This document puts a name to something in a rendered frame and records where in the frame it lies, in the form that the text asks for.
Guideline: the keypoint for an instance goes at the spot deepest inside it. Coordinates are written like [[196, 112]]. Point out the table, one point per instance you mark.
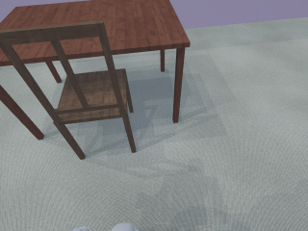
[[132, 26]]

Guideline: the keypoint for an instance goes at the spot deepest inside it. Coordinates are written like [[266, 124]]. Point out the chair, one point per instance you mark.
[[88, 96]]

